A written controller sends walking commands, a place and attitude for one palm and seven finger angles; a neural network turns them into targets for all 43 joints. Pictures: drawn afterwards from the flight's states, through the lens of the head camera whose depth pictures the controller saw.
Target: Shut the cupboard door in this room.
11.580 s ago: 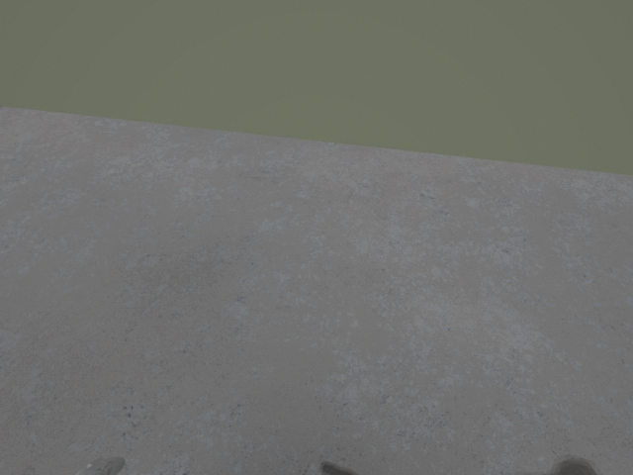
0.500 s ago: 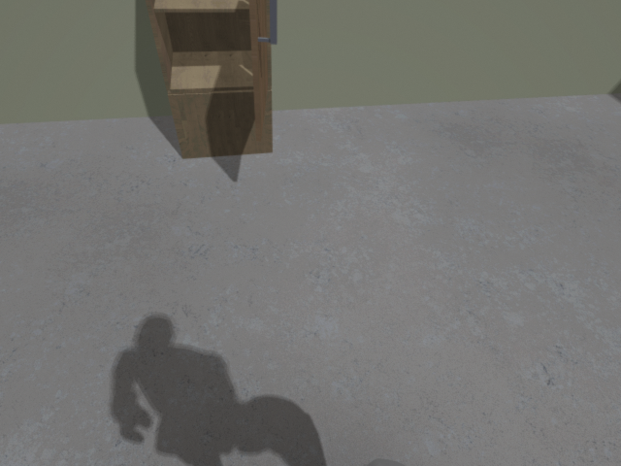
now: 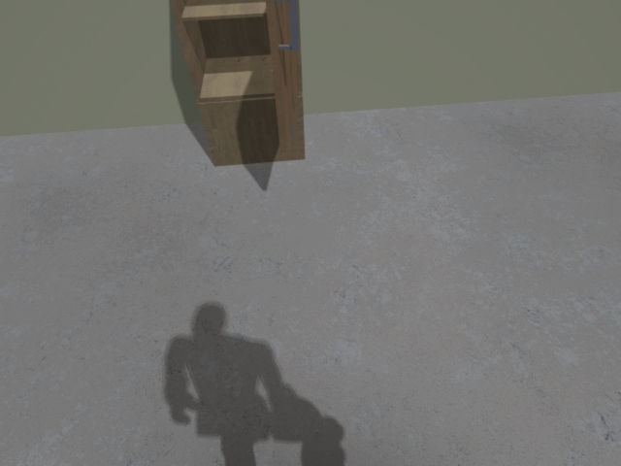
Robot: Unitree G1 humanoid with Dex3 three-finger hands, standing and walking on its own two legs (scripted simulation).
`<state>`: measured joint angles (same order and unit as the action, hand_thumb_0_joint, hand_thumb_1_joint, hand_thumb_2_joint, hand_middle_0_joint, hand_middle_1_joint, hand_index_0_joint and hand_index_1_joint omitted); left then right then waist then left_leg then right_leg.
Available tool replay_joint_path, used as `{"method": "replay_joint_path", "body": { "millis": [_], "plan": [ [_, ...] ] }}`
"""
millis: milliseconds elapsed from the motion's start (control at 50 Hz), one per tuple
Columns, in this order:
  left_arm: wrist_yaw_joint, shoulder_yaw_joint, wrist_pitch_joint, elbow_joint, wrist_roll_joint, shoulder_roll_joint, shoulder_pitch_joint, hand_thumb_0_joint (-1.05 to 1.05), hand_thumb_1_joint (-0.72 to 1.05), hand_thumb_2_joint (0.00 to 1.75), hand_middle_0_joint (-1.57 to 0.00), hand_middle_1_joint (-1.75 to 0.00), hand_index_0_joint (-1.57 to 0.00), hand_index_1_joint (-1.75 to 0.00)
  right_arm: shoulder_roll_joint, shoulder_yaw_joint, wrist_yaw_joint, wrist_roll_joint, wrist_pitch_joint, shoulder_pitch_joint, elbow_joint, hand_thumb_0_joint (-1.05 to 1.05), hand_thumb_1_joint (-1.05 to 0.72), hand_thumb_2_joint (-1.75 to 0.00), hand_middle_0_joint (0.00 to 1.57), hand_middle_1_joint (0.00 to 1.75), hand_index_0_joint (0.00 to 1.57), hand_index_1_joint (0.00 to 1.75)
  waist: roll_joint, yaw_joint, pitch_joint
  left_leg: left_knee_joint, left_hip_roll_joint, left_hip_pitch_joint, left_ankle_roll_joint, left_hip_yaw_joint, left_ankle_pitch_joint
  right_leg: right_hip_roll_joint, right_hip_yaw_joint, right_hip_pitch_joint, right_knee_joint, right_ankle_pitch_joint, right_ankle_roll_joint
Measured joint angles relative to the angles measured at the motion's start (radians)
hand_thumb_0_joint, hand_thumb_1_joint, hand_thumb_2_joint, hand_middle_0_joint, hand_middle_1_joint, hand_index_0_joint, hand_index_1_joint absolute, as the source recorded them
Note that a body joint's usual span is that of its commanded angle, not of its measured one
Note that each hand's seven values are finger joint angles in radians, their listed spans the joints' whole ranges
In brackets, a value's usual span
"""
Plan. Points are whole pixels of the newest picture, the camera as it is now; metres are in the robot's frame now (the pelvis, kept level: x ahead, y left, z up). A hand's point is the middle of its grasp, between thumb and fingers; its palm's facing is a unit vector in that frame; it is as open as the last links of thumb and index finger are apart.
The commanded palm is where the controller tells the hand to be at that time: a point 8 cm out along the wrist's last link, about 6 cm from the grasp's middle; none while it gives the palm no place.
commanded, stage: stand and wait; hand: left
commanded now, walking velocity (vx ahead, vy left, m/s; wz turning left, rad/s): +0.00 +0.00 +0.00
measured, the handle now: (287, 23) +1.22 +0.14 +0.04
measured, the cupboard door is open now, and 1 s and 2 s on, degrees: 79 79 79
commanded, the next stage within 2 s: look at it before walking up in 0.62 s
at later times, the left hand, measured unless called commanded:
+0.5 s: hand out of the picture +0.01 +0.19 -0.17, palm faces +0.01 -0.99 -0.15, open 7.4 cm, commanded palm none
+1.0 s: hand out of the picture +0.04 +0.19 -0.17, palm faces -0.02 -0.98 -0.18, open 7.4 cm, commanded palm none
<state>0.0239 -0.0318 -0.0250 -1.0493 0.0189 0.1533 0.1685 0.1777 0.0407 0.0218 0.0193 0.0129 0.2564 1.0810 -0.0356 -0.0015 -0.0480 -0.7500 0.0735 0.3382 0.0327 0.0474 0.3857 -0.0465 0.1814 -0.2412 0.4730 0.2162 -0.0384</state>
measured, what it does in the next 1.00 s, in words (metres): steps on the spot: left foot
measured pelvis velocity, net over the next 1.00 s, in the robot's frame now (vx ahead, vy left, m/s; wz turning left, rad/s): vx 0.05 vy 0.03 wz -0.05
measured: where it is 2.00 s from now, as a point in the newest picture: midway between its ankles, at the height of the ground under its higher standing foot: outside the picture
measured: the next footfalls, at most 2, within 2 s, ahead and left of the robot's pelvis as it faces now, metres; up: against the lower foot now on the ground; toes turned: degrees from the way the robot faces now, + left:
left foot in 0.06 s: +0.07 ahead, +0.14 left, +0.00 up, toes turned +4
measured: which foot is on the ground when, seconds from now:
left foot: up 0.00-0.04, down 0.06-1.00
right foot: down 0.00-1.00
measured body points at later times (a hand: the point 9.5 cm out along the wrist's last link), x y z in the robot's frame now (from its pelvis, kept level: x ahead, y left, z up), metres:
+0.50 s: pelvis +0.05 +0.03 +0.01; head +0.05 +0.04 +0.46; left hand +0.01 +0.24 -0.16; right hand +0.04 -0.19 -0.15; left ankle +0.03 +0.14 -0.74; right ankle +0.03 -0.10 -0.74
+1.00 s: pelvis +0.05 +0.03 +0.01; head +0.05 +0.03 +0.46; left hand +0.05 +0.24 -0.16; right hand +0.00 -0.17 -0.16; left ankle +0.03 +0.14 -0.74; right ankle +0.03 -0.10 -0.74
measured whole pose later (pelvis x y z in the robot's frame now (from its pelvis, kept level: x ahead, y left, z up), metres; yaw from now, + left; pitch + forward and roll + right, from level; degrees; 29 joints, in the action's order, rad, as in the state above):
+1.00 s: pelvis +0.05 +0.03 +0.01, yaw -3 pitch -2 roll +0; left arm 0.04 0.00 -0.01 -1.15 0.01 0.13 0.29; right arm 0.10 0.01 0.03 0.01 -0.02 0.32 1.17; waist 0.01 -0.01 -0.03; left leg -0.39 0.03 0.11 -0.01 0.13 0.25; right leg -0.07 0.11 -0.14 0.41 0.24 0.02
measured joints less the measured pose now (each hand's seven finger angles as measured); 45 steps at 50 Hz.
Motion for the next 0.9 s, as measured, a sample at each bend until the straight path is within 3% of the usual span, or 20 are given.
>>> {"method": "replay_joint_path", "body": {
  "millis": [60,140,260,520,900],
  "plan": [
    [-0.002,0.004,0.012,-0.031,-0.005,0.005,0.029,-0.01,0.93,0.90,-0.20,-0.30,-0.20,-0.30,0.003,-0.006,0.002,0.002,-0.012,-0.028,-0.006,0.01,-0.92,-0.90,0.19,0.30,0.19,0.30,-0.004,0.007,0.013,0.188,0.010,-0.069,0.003,0.003,-0.124,0.016,0.000,0.009,0.022,0.023,0.010],
    [-0.002,0.009,0.033,-0.072,-0.011,0.014,0.066,0.00,0.92,0.90,-0.20,-0.30,-0.20,-0.30,-0.011,-0.017,0.006,0.000,-0.025,-0.044,0.019,0.01,-0.93,-0.90,0.19,0.30,0.19,0.30,0.044,0.022,0.029,0.246,-0.011,-0.130,-0.013,0.026,-0.125,-0.002,-0.019,0.045,0.011,0.028,0.031],
    [-0.002,0.032,0.026,-0.109,-0.011,-0.002,0.122,0.01,0.91,0.90,-0.20,-0.30,-0.19,-0.30,-0.015,-0.028,0.012,-0.006,-0.027,-0.051,0.033,0.01,-0.94,-0.90,0.19,0.30,0.20,0.30,0.060,0.032,0.038,0.333,-0.029,-0.192,-0.025,0.047,-0.148,-0.012,-0.035,0.094,-0.061,0.013,0.046],
    [0.007,0.039,0.022,-0.129,-0.011,-0.021,0.152,0.01,0.90,0.90,-0.20,-0.30,-0.19,-0.30,-0.034,-0.038,0.012,-0.009,-0.027,0.008,0.072,0.00,-0.93,-0.90,0.19,0.30,0.20,0.30,0.049,0.016,0.011,0.370,-0.048,-0.225,-0.041,0.067,-0.146,-0.027,-0.053,0.113,-0.083,0.014,0.065],
    [0.019,0.031,0.019,-0.098,-0.010,-0.016,0.115,0.01,0.91,0.90,-0.20,-0.30,-0.19,-0.30,-0.083,-0.036,0.010,-0.009,-0.031,0.067,0.098,0.00,-0.90,-0.90,0.20,0.30,0.20,0.30,0.041,-0.007,0.021,0.358,-0.047,-0.232,-0.041,0.080,-0.132,-0.028,-0.068,0.107,-0.056,0.030,0.064]
  ]
}}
